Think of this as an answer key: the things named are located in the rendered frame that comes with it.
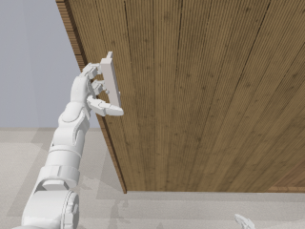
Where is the handle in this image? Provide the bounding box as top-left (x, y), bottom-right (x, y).
top-left (100, 52), bottom-right (121, 108)

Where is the right robot hand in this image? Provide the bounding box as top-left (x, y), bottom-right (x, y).
top-left (234, 214), bottom-right (255, 229)

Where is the left robot hand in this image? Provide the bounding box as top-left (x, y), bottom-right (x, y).
top-left (70, 63), bottom-right (124, 116)

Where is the left robot forearm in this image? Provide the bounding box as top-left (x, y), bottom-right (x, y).
top-left (21, 101), bottom-right (91, 226)

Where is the wardrobe door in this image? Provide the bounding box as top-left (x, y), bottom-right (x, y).
top-left (69, 0), bottom-right (305, 193)
top-left (272, 157), bottom-right (305, 187)

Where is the robot left upper arm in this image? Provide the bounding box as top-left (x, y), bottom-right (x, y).
top-left (11, 190), bottom-right (80, 229)

